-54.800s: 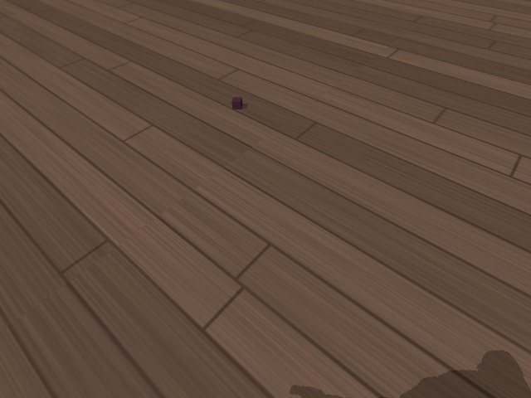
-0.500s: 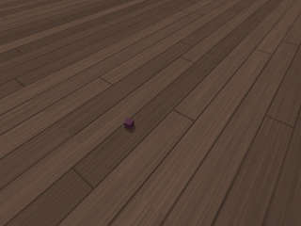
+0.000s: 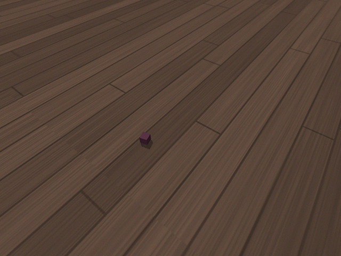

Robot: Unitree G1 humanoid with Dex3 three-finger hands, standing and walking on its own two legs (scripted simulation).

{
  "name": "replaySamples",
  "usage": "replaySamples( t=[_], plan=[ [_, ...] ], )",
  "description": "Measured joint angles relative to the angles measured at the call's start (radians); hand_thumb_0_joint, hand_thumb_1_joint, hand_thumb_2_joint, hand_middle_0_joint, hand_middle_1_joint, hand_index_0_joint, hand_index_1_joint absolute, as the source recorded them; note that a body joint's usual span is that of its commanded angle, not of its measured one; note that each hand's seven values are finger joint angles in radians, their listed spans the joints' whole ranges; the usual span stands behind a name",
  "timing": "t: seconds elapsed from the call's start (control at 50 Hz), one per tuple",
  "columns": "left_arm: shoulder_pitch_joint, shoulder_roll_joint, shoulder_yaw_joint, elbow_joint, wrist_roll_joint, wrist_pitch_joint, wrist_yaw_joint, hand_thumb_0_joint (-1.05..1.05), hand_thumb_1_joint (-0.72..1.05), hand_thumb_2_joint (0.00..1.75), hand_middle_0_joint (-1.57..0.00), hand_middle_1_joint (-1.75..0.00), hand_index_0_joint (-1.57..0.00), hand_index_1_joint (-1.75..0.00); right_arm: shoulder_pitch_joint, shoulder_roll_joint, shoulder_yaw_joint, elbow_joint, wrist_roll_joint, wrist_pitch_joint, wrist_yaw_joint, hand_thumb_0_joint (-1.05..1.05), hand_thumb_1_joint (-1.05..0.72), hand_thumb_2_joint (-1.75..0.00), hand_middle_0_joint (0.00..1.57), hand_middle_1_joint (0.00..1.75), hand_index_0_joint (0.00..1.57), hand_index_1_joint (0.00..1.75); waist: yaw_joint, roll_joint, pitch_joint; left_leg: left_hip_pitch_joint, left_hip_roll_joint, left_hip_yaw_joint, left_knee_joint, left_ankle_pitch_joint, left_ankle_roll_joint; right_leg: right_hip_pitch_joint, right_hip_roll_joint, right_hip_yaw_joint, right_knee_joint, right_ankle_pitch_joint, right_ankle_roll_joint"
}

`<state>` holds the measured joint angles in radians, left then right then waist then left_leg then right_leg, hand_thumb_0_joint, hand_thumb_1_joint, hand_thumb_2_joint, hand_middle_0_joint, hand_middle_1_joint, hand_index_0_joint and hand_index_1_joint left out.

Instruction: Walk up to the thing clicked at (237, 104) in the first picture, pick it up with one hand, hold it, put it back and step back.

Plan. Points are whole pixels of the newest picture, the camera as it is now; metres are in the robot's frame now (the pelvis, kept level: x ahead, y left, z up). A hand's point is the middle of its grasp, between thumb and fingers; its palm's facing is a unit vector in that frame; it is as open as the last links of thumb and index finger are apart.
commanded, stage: step back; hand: left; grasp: from above
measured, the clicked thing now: (145, 138) +1.01 +0.25 -0.74
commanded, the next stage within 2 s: stand in 0.24 s
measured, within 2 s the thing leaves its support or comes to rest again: neither
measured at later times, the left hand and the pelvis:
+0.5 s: hand out of the picture +0.11 +0.23 -0.14, palm faces -0.02 -0.94 -0.34, open 7.4 cm; pelvis +0.00 -0.01 +0.01, yaw +0 degrees
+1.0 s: hand out of the picture +0.03 +0.23 -0.14, palm faces -0.01 -0.93 -0.36, open 7.4 cm; pelvis -0.03 -0.03 +0.01, yaw +1 degrees
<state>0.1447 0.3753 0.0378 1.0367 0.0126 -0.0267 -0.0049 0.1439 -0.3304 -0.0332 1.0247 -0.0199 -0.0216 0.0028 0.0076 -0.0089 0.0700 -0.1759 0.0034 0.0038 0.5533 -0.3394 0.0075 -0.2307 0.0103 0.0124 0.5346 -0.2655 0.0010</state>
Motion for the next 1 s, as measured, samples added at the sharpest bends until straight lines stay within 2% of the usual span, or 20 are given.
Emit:
replaySamples(
  t=[0.24,0.42,0.66,1.0],
  plan=[
    [-0.075,-0.014,-0.01,0.008,0.003,0.002,0.006,0.01,0.91,0.9,-0.2,-0.3,-0.21,-0.3,-0.069,-0.004,-0.001,0.035,-0.001,0.004,-0.001,0.01,-0.9,-0.9,0.2,0.3,0.21,0.3,-0.006,0.01,-0.007,0.044,-0.004,0.011,-0.063,0.019,-0.004,0.022,-0.003,0.011,-0.022,0.0,-0.004],
    [-0.104,-0.037,-0.032,0.054,-0.008,0.012,0.008,0.01,0.91,0.9,-0.2,-0.3,-0.21,-0.3,-0.079,-0.006,0.018,0.077,0.016,0.006,0.0,0.01,-0.9,-0.9,0.2,0.3,0.21,0.3,-0.017,0.008,0.007,0.116,-0.004,-0.001,-0.193,0.098,-0.013,0.092,-0.006,0.0,-0.136,0.065,-0.007],
    [-0.072,-0.034,-0.035,0.108,-0.001,0.011,0.002,0.01,0.91,0.9,-0.2,-0.3,-0.21,-0.3,-0.059,-0.008,0.025,0.114,0.009,0.01,0.009,0.01,-0.9,-0.9,0.2,0.3,0.21,0.3,-0.012,0.011,-0.006,0.124,0.01,-0.008,-0.249,0.152,-0.027,0.107,0.008,-0.008,-0.205,0.126,-0.019],
    [-0.02,-0.021,-0.034,0.121,-0.002,0.012,-0.004,0.01,0.91,0.9,-0.2,-0.3,-0.21,-0.3,0.006,-0.017,0.027,0.128,0.004,0.012,0.013,0.01,-0.9,-0.9,0.2,0.3,0.21,0.3,-0.007,0.02,-0.017,0.085,0.019,-0.016,-0.229,0.16,-0.036,0.076,0.017,-0.017,-0.2,0.139,-0.03]
  ],
)
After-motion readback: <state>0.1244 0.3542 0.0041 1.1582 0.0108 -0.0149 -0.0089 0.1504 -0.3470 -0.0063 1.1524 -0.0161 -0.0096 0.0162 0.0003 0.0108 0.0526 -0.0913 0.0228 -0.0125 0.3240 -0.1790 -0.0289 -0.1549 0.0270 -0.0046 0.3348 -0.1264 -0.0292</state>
